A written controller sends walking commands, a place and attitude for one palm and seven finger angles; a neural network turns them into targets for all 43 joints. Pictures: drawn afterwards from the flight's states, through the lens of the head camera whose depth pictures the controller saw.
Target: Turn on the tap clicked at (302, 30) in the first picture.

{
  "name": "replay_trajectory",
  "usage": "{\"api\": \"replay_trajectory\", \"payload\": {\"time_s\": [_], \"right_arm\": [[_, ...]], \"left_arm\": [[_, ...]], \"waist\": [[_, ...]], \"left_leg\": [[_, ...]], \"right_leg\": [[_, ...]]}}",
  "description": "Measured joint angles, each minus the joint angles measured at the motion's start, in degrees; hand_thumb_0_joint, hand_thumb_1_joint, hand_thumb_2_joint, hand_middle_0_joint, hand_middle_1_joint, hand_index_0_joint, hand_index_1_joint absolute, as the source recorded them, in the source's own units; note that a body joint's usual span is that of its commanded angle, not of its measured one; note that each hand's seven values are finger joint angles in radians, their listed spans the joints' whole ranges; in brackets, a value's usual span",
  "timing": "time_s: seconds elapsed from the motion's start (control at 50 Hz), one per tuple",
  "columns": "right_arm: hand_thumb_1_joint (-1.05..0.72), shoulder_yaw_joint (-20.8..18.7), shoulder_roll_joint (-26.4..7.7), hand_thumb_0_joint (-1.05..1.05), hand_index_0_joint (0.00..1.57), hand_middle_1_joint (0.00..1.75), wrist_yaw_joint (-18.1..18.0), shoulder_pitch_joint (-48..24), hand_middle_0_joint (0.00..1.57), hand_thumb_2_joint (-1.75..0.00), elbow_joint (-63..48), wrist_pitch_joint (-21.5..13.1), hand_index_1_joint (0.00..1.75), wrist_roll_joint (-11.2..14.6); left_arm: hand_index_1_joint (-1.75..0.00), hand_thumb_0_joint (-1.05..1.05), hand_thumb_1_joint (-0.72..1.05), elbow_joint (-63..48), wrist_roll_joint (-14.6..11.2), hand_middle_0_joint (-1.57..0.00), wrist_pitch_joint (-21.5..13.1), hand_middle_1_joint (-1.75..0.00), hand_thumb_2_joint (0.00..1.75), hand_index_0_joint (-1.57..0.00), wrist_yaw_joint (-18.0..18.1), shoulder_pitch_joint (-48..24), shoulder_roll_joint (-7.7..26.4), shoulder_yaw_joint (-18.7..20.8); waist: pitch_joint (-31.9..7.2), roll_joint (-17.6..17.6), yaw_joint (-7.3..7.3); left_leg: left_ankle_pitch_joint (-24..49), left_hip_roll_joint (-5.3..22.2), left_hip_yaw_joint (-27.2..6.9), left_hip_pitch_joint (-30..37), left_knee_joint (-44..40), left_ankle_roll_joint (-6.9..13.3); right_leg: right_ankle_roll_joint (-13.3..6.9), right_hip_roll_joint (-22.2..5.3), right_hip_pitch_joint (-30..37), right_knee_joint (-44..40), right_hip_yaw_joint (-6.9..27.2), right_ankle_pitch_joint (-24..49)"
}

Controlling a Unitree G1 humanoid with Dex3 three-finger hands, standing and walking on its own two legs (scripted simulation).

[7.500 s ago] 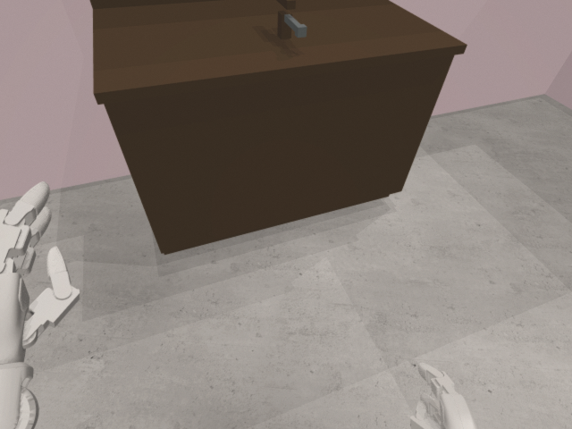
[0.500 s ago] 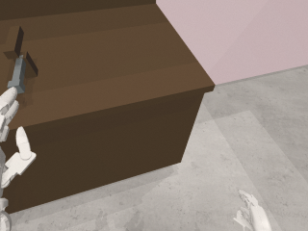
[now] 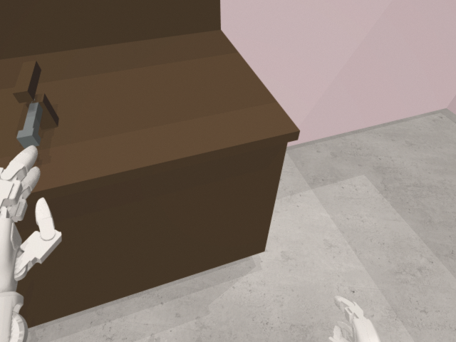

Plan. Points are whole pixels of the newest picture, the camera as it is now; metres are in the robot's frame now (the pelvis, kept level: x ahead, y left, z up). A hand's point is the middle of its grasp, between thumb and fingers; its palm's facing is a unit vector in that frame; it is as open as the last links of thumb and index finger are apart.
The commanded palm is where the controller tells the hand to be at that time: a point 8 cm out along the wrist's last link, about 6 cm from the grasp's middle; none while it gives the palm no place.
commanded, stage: come to a stop and stand still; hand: left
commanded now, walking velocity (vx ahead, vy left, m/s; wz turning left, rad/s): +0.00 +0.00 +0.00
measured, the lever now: (29, 138) +0.45 +0.44 +0.10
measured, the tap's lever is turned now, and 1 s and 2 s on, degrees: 0 0 0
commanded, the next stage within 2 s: look again from close up in 0.70 s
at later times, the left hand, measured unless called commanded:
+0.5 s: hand (45, 247) +0.20 +0.24 +0.16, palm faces +0.37 -0.85 -0.38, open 7.4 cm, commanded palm +0.14 +0.28 +0.18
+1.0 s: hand (33, 191) +0.25 +0.27 +0.20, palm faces +0.42 -0.84 -0.35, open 7.4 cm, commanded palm +0.17 +0.29 +0.18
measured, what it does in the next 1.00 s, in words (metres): stands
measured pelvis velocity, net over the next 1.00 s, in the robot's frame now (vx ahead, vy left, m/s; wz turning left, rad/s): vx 0.00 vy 0.02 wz -0.05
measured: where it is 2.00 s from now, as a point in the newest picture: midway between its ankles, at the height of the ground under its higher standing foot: outside the picture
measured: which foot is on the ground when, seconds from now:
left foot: down 0.00-1.00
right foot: down 0.00-1.00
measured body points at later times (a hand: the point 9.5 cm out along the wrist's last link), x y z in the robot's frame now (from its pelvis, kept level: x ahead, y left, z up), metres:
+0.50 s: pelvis -0.02 +0.01 +0.01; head -0.02 +0.01 +0.46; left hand +0.17 +0.29 +0.18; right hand +0.13 -0.22 -0.08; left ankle +0.03 +0.12 -0.73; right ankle +0.02 -0.09 -0.73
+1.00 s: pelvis +0.00 +0.02 +0.00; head +0.02 +0.02 +0.45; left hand +0.22 +0.31 +0.22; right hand +0.16 -0.21 -0.07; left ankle +0.03 +0.12 -0.73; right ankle +0.02 -0.08 -0.73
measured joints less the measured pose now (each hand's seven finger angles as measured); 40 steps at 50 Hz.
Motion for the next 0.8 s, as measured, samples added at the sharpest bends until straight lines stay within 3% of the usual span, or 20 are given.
{"api": "replay_trajectory", "payload": {"time_s": [0.14, 0.3, 0.58, 0.8], "right_arm": [[-0.91, -0.9, -1.2, 0.01, 0.2, 0.3, -1.0, 1.6, 0.2, -0.9, -0.3, 0.0, 0.3, -0.3], [-0.91, -1.1, -1.0, 0.01, 0.2, 0.3, -0.4, 1.3, 0.2, -0.9, -0.7, -1.3, 0.3, -0.4], [-0.91, 0.6, 1.0, 0.01, 0.21, 0.3, -0.3, 0.9, 0.2, -0.9, -0.5, -1.5, 0.3, -0.6], [-0.91, 0.5, 0.7, 0.01, 0.21, 0.3, -0.3, -0.8, 0.2, -0.9, -1.1, -1.5, 0.3, -0.5]], "left_arm": [[-0.3, 0.01, 0.89, 1.7, 0.8, -0.21, -1.1, -0.3, 0.9, -0.21, 0.5, -1.2, 0.7, 0.7], [-0.3, 0.01, 0.89, 2.1, 1.0, -0.21, -1.7, -0.3, 0.9, -0.21, 0.6, -0.7, 0.3, -0.3], [-0.3, 0.01, 0.89, 2.5, 1.0, -0.21, -0.9, -0.3, 0.9, -0.21, 0.7, -1.4, 0.4, -0.2], [-0.3, 0.01, 0.89, 2.2, 0.8, -0.21, -0.7, -0.3, 0.9, -0.21, 0.6, -1.4, 0.0, -0.8]], "waist": [[-0.3, -2.7, 0.08], [-0.6, -1.5, -0.12], [0.1, -1.6, 0.62], [0.1, -1.6, 0.82]], "left_leg": [[3.4, -0.5, 1.0, 1.7, -4.5, 0.7], [4.0, 0.3, 0.9, 0.1, -4.0, 0.6], [4.9, -0.7, 1.6, 1.1, -6.2, 1.4], [4.3, -0.8, 1.8, 1.2, -6.2, 1.6]], "right_leg": [[0.9, -0.4, 0.5, -2.6, 0.9, 2.4], [-0.1, 0.5, -0.2, -4.3, 0.9, 4.4], [1.0, -0.4, 0.4, -5.8, 1.6, 5.1], [1.2, -0.4, 0.7, -6.1, 1.8, 4.7]]}}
